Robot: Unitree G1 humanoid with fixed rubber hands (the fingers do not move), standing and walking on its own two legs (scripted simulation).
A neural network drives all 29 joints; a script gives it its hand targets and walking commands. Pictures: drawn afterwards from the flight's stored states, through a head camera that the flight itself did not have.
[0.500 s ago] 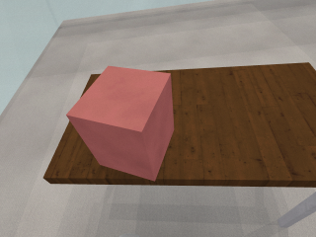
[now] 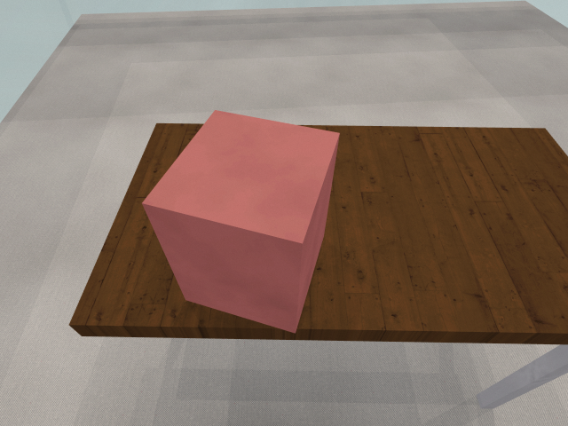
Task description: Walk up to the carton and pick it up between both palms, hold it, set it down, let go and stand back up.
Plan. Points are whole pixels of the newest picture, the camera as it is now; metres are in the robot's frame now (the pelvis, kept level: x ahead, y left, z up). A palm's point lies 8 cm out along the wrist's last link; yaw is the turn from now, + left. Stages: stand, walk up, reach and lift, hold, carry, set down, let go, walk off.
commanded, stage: walk up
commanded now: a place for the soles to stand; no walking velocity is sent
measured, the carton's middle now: (256, 223) +0.41 +0.06 +0.04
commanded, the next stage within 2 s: none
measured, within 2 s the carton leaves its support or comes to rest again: neither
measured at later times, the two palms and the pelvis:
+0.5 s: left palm out of the picture +0.06 +0.32 -0.10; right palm out of the picture +0.08 -0.31 -0.11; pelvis -0.01 +0.00 +0.00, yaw -1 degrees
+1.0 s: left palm out of the picture +0.11 +0.32 -0.09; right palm out of the picture +0.08 -0.31 -0.11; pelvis +0.00 -0.01 +0.01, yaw -1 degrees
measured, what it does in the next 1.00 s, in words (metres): stands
